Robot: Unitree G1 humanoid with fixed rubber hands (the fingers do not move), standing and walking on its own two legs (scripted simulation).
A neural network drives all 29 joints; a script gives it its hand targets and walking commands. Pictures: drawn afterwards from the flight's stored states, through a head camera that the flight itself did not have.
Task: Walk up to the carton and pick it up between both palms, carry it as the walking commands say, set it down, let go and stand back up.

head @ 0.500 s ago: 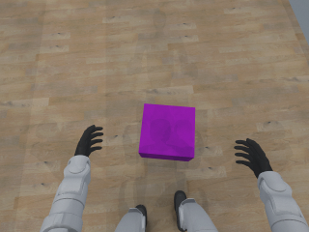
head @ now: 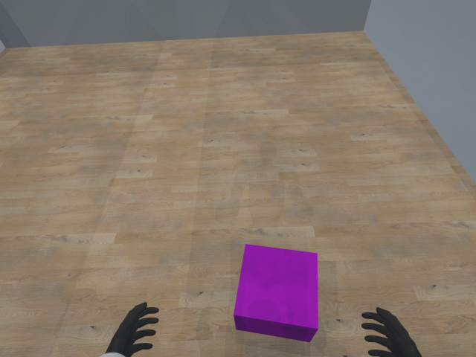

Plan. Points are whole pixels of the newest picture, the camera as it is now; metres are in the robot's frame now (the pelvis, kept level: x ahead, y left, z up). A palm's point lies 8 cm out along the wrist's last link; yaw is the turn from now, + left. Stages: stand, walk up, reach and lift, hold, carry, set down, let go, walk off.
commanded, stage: let go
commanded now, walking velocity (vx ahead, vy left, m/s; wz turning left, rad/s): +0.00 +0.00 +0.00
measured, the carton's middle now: (276, 291) +0.48 -0.08 -0.68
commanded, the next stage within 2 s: stand in 0.34 s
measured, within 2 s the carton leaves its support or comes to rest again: neither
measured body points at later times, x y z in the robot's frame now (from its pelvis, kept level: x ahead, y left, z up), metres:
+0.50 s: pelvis +0.00 -0.03 -0.01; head -0.01 -0.04 +0.44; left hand +0.14 +0.25 -0.09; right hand +0.15 -0.31 -0.09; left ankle -0.05 +0.10 -0.74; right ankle +0.02 -0.13 -0.74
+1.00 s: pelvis +0.02 -0.03 +0.00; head +0.01 -0.04 +0.45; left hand +0.15 +0.27 -0.09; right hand +0.15 -0.32 -0.11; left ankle -0.05 +0.10 -0.74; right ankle +0.02 -0.13 -0.74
